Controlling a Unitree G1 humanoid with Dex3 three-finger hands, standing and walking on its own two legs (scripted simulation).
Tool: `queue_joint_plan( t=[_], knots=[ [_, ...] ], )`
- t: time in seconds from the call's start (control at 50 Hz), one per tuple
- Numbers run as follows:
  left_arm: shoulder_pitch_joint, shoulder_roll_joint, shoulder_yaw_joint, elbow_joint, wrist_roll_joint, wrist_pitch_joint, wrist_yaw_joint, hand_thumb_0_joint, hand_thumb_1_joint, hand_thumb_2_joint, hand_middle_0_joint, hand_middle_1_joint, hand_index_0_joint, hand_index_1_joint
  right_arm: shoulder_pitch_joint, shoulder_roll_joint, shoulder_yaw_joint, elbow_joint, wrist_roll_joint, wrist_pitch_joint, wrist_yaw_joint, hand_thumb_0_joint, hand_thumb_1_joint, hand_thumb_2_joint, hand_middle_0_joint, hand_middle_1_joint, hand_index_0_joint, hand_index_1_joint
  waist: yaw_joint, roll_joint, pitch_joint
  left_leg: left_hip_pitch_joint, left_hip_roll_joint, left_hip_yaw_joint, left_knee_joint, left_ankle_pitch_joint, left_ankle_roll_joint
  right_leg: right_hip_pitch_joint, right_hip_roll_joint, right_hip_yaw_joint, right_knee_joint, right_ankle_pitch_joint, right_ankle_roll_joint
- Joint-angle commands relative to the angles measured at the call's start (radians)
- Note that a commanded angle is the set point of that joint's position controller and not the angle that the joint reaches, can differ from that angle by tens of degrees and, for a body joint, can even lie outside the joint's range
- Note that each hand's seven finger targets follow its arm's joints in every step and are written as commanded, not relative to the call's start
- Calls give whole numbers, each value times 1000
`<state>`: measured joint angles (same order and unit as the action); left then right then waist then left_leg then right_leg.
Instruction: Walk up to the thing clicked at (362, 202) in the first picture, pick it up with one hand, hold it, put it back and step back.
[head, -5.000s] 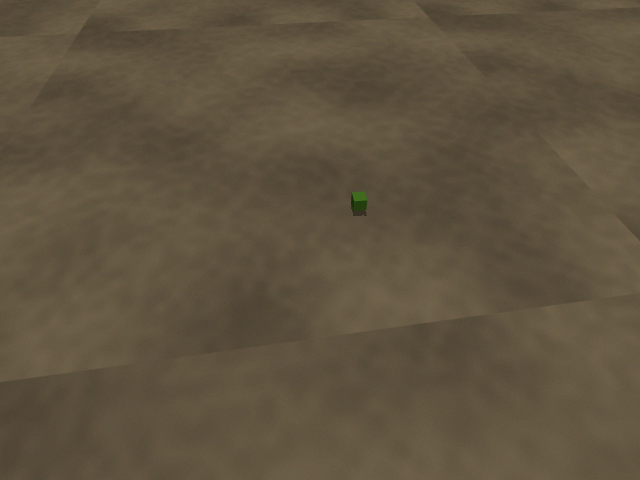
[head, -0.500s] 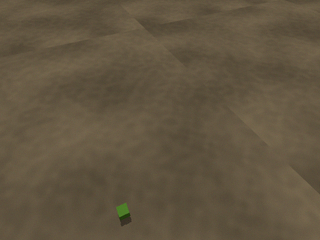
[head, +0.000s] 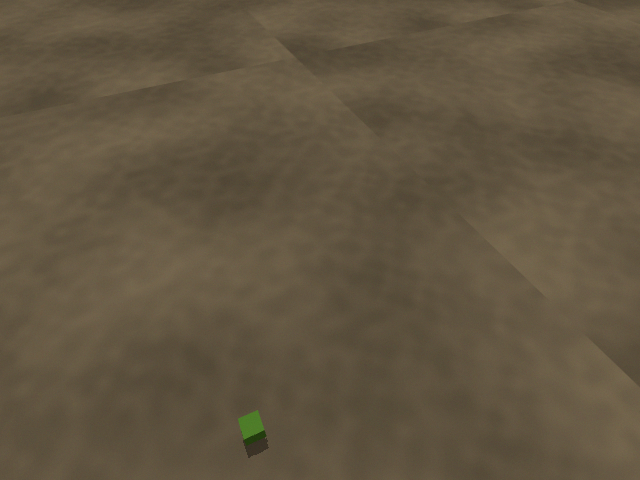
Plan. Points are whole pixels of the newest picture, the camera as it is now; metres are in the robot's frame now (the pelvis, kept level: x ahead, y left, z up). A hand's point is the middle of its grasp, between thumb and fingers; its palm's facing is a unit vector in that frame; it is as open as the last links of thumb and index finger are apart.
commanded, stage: stand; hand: left
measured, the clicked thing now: (252, 427) +0.42 +0.21 -0.75
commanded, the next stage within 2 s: none
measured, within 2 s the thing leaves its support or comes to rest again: neither
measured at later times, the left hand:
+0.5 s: hand out of the picture +0.08 +0.25 -0.16, palm faces -0.02 -0.94 -0.34, open 7.4 cm
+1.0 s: hand out of the picture +0.08 +0.25 -0.16, palm faces -0.02 -0.94 -0.34, open 7.4 cm
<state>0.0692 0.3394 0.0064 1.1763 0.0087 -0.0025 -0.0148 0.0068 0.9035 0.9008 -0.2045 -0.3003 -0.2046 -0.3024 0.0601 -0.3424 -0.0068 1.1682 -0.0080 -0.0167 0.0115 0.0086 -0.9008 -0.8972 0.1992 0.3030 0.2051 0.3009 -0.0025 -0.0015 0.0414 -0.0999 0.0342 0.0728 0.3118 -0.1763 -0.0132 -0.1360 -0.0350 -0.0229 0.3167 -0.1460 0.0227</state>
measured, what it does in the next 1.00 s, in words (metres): stands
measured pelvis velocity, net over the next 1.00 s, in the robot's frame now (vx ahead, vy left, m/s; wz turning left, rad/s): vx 0.01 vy -0.01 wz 0.02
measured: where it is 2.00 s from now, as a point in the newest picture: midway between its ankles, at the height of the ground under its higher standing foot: outside the picture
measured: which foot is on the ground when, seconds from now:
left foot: down 0.00-1.00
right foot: down 0.00-1.00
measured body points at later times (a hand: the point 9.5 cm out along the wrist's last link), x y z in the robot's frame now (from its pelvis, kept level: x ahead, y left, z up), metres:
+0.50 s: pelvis +0.01 +0.00 +0.00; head +0.01 +0.00 +0.45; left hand +0.09 +0.30 -0.13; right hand +0.09 -0.30 -0.13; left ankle +0.00 +0.12 -0.75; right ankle +0.02 -0.13 -0.75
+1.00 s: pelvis +0.01 -0.01 +0.00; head +0.01 -0.01 +0.45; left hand +0.08 +0.30 -0.13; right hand +0.09 -0.31 -0.13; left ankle +0.00 +0.12 -0.75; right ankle +0.02 -0.13 -0.75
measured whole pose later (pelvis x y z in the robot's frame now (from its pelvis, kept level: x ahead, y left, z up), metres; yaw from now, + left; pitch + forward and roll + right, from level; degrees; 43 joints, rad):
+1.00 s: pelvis +0.01 -0.01 +0.00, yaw +1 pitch -2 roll +0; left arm 0.11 0.35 -0.01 1.13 0.01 -0.01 -0.01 0.01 0.90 0.90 -0.21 -0.30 -0.21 -0.30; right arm 0.10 -0.35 0.00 1.15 -0.01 -0.01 0.01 0.01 -0.90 -0.90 0.20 0.30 0.20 0.30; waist -0.01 0.00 0.04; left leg -0.09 0.04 0.05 0.31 -0.18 -0.02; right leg -0.11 -0.03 -0.05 0.31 -0.15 0.02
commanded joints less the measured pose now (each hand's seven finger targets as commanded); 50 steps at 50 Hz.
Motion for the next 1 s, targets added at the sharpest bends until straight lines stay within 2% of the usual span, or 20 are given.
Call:
queue_joint_plan(
  t=[0.0,0.06,0.28,0.4,0.78,0.98],
  knots=[
    [-39,211,37,-65,3,-28,20,0,900,900,-200,-300,-200,-300,-43,-219,-38,-67,-6,-16,-16,0,-900,-900,200,300,200,300,-1,14,-82,15,124,-101,-57,119,20,23,-109,86,-49,121,-25],
    [-47,212,36,-74,0,-27,20,0,900,900,-200,-300,-200,-300,-40,-213,-36,-72,-5,-15,-14,0,-900,-900,200,300,200,300,-4,6,-61,-6,116,-105,-71,73,15,15,-107,84,-56,77,-24],
    [-36,221,36,-93,-1,-28,20,0,900,900,-200,-300,-200,-300,-27,-220,-38,-78,-5,-18,-15,0,-900,-900,200,300,200,300,-3,10,-96,23,121,-103,-55,162,16,45,-116,77,-41,144,-32],
    [-33,218,33,-92,-1,-28,22,0,900,900,-200,-300,-200,-300,-23,-218,-34,-79,-3,-15,-15,0,-900,-900,200,300,200,300,-3,2,-70,7,118,-106,-62,127,16,41,-113,76,-56,116,-26],
    [-8,222,30,-101,3,-33,22,0,900,900,-200,-300,-200,-300,-15,-223,-38,-87,-5,-12,-14,0,-900,-900,200,300,200,300,0,1,-86,31,121,-105,-47,125,22,35,-116,75,-59,127,-30],
    [-11,230,31,-101,3,-30,23,0,900,900,-200,-300,-200,-300,-6,-214,-33,-86,-5,-9,-15,0,-900,-900,200,300,200,300,-1,1,-60,5,119,-113,-63,100,20,30,-113,73,-58,91,-30]
  ],
)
